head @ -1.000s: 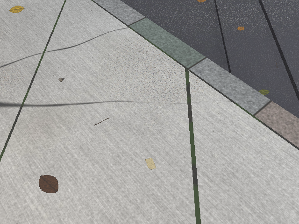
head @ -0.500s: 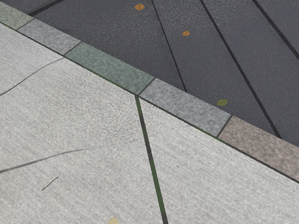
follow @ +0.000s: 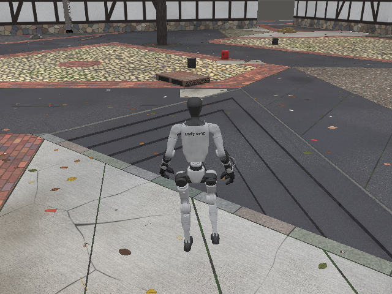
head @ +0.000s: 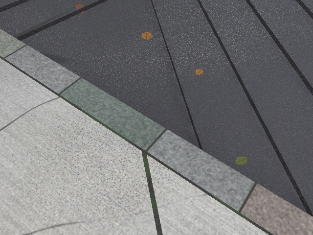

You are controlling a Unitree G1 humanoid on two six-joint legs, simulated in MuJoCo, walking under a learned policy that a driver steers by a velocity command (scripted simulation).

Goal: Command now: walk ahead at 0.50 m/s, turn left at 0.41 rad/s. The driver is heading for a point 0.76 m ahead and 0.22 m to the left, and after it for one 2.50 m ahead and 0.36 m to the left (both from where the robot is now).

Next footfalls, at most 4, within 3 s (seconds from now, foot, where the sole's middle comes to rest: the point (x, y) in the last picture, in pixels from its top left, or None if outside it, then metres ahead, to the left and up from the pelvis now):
0.28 right None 0.35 -0.13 -0.78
0.80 left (102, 224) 0.52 0.22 -0.78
1.30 right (107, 151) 0.88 0.22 -0.78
1.78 left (49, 131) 1.00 0.53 -0.78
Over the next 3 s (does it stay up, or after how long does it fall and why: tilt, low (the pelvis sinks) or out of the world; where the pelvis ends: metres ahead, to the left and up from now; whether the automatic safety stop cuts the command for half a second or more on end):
stays up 1.54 0.42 -0.12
